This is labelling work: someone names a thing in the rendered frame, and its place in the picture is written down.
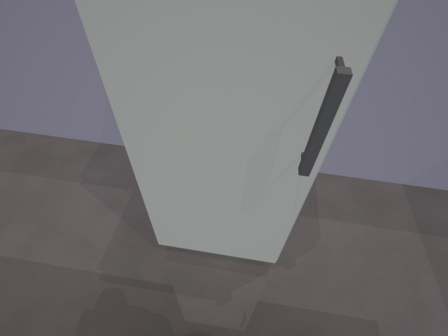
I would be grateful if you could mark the fridge door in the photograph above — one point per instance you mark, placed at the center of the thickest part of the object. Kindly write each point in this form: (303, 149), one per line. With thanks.
(215, 101)

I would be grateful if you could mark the handle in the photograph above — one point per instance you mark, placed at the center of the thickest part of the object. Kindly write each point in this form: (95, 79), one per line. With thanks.
(337, 87)

